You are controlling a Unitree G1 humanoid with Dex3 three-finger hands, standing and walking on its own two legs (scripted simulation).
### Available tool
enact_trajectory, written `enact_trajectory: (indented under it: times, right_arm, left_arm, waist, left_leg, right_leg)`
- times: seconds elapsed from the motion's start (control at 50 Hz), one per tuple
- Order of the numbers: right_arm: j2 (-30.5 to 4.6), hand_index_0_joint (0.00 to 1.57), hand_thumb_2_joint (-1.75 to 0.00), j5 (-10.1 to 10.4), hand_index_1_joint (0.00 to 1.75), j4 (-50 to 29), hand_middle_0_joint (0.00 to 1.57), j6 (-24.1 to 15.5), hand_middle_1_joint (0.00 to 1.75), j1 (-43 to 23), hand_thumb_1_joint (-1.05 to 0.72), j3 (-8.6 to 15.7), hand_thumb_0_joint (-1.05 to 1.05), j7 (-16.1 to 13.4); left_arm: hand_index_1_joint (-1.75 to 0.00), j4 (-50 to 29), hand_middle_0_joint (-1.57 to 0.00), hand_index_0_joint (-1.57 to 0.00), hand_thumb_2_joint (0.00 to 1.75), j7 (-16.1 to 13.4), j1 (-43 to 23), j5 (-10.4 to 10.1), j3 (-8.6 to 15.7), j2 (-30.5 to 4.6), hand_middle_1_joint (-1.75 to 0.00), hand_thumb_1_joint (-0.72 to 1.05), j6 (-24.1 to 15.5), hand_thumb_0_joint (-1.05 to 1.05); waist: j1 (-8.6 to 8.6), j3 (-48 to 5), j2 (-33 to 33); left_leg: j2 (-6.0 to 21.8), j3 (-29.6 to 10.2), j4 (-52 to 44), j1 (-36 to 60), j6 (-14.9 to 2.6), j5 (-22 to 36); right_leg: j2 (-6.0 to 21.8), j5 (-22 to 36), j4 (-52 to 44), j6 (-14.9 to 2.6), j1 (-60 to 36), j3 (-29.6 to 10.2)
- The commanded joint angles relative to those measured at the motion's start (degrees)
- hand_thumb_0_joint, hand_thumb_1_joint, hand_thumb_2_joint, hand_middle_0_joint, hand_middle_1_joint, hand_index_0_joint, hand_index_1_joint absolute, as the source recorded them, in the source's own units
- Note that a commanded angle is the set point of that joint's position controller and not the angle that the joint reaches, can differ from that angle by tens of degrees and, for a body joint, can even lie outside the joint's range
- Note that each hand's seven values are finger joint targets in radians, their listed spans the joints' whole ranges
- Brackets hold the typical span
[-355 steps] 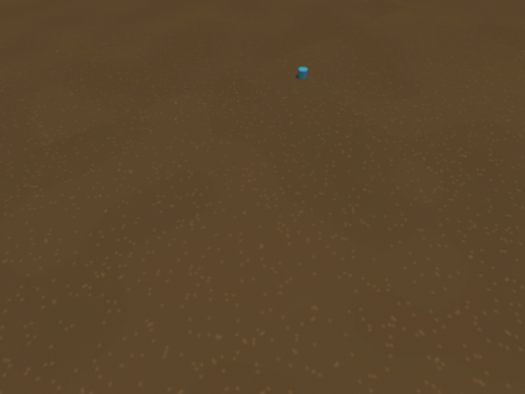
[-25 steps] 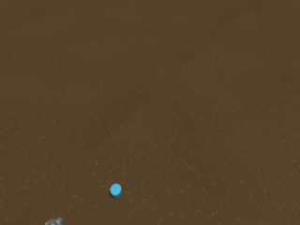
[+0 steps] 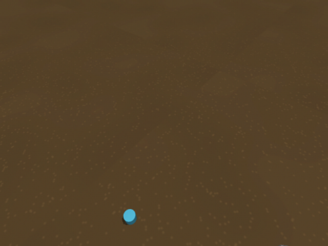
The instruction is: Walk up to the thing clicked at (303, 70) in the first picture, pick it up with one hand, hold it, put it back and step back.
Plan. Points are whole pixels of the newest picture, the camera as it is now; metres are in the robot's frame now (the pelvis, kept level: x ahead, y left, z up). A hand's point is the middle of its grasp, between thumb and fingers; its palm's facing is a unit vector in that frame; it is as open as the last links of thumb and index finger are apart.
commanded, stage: walk up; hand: left
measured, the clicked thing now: (130, 216) +0.40 +0.24 -0.75
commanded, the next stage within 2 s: stand in 0.72 s
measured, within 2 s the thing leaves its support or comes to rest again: neither
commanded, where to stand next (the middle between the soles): +0.02 +0.00 m, yaw +1 degrees
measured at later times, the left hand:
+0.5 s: hand out of the picture +0.08 +0.26 -0.16, palm faces -0.01 -0.95 -0.32, open 7.4 cm
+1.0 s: hand out of the picture +0.09 +0.26 -0.15, palm faces -0.02 -0.94 -0.33, open 7.4 cm
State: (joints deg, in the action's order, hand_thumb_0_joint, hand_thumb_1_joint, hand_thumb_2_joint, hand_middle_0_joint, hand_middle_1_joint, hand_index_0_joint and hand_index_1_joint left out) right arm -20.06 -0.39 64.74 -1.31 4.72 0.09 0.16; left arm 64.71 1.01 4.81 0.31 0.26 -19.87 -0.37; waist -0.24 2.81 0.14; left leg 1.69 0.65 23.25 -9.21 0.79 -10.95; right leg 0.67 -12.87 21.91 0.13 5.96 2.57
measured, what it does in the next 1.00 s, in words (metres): stands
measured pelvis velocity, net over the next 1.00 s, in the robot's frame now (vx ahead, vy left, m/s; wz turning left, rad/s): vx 0.01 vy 0.01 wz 0.00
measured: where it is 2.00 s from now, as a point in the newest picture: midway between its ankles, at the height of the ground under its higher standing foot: outside the picture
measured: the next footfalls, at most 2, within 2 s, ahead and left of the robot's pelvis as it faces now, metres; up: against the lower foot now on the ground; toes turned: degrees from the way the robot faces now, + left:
none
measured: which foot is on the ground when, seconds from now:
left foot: down 0.00-1.00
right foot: down 0.00-1.00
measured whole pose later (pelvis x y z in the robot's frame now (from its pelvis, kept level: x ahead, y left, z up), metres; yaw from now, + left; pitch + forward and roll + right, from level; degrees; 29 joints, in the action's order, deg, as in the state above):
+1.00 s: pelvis +0.01 +0.01 +0.01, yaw +0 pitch -2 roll +0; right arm -19.6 -0.5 65.5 -0.7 4.0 -0.1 0.0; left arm 65.6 0.5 4.6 0.6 0.1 -19.9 -0.5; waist -0.1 3.0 0.0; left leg 1.0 1.2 18.0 -7.0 0.3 -8.7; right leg 1.2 -10.2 16.2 0.9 3.6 2.2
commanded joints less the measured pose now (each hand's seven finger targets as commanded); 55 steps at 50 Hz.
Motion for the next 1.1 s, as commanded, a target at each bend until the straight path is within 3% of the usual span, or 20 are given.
enact_trajectory:
  times: [0.0, 0.22, 0.4, 0.68, 0.7, 0.72, 0.86, 0.98, 1.08]
  right_arm:
    - [-12.6, 0.20, -0.90, 0.1, 0.30, -2.5, 0.20, -1.2, 0.30, -2.7, -0.90, 2.1, 0.00, -0.6]
    - [-12.3, 0.20, -0.90, -0.2, 0.30, -2.2, 0.20, -1.4, 0.30, -2.9, -0.90, 1.9, 0.00, -0.7]
    - [-12.2, 0.20, -0.90, -0.2, 0.30, -2.2, 0.20, -1.4, 0.30, -2.4, -0.90, 2.2, 0.00, -0.8]
    - [-11.8, 0.20, -0.90, -0.2, 0.30, -2.6, 0.20, -1.0, 0.30, -1.8, -0.90, 2.3, 0.00, -0.8]
    - [-12.1, 0.20, -0.90, -0.3, 0.30, -3.1, 0.20, -0.9, 0.30, -3.4, -0.90, 2.1, 0.00, -0.9]
    - [-12.0, 0.20, -0.90, -0.1, 0.30, -3.0, 0.20, -0.9, 0.30, -3.3, -0.90, 2.1, 0.00, -1.0]
    - [-11.7, 0.20, -0.90, 0.0, 0.30, -3.0, 0.20, -0.6, 0.30, -3.1, -0.90, 1.9, 0.00, -0.7]
    - [-12.2, 0.20, -0.90, 0.0, 0.30, -2.5, 0.20, -0.4, 0.30, -3.3, -0.90, 1.9, 0.00, -0.6]
    - [-12.1, 0.20, -0.90, -0.2, 0.30, -2.6, 0.20, -0.5, 0.30, -3.4, -0.90, 1.9, 0.00, -0.5]
  left_arm:
    - [-0.30, -2.7, -0.20, -0.20, 0.90, -1.0, -3.6, 0.0, 2.6, -12.2, -0.30, 0.90, -1.5, 0.00]
    - [-0.30, -1.7, -0.20, -0.20, 0.90, -0.9, -3.8, 0.2, 2.6, -12.0, -0.30, 0.90, -1.3, 0.00]
    - [-0.30, -1.5, -0.20, -0.20, 0.90, -1.1, -3.1, 0.3, 2.7, -11.9, -0.30, 0.90, -1.2, 0.00]
    - [-0.30, -1.7, -0.20, -0.20, 0.90, -1.3, -2.6, 0.4, 2.8, -11.7, -0.30, 0.90, -1.3, 0.00]
    - [-0.30, -2.3, -0.20, -0.20, 0.90, -1.5, -3.0, 0.3, 2.4, -11.9, -0.30, 0.90, -1.4, 0.00]
    - [-0.30, -2.3, -0.20, -0.20, 0.90, -1.5, -2.7, 0.0, 2.5, -12.0, -0.30, 0.90, -1.5, 0.00]
    - [-0.30, -2.4, -0.20, -0.20, 0.90, -1.6, -2.3, 0.2, 2.2, -11.9, -0.30, 0.90, -1.5, 0.00]
    - [-0.30, -2.4, -0.20, -0.20, 0.90, -1.5, -2.3, 0.2, 2.0, -11.8, -0.30, 0.90, -1.3, 0.00]
    - [-0.30, -2.6, -0.20, -0.20, 0.90, -1.5, -1.8, 0.3, 1.9, -11.9, -0.30, 0.90, -1.4, 0.00]
  waist:
    - [0.43, -3.7, -0.4]
    - [0.29, -3.6, 0.8]
    - [0.34, -4.9, 0.1]
    - [0.51, -5.1, -0.4]
    - [0.21, -2.9, 0.9]
    - [0.19, -3.6, 0.9]
    - [0.37, -6.1, 0.1]
    - [0.49, -3.9, 0.9]
    - [0.30, -4.7, 0.5]
  left_leg:
    - [5.3, -5.1, -5.3, 1.8, -2.62, 5.0]
    - [5.4, -5.1, -7.5, 1.3, -2.12, 5.4]
    - [5.7, -4.5, -7.0, 2.8, -2.21, 9.7]
    - [5.4, -4.4, -6.5, 3.2, -2.21, 9.8]
    - [6.2, -5.1, -6.6, 2.3, -1.82, 15.0]
    - [6.4, -5.2, -6.6, 3.7, -1.60, 16.5]
    - [6.5, -4.8, -6.9, 4.8, -1.67, 14.7]
    - [6.1, -5.1, -8.4, 3.5, -1.44, 8.3]
    - [6.3, -5.1, -7.9, 4.5, -1.50, 9.9]
  right_leg:
    - [6.4, 4.9, -6.2, -1.58, 0.5, -6.1]
    - [6.4, 6.0, -6.7, -1.00, -0.5, -5.8]
    - [6.7, 9.1, -6.3, -0.90, -1.5, -5.4]
    - [6.8, 10.0, -6.9, -0.83, -2.2, -5.3]
    - [7.8, 14.2, -6.8, -0.71, -1.3, -5.8]
    - [7.7, 14.6, -6.5, -0.68, -1.5, -5.7]
    - [7.8, 13.9, -7.3, -0.53, -3.1, -5.4]
    - [7.5, 8.1, -8.5, -0.55, -1.2, -5.7]
    - [7.6, 8.8, -8.3, -0.60, -0.7, -5.7]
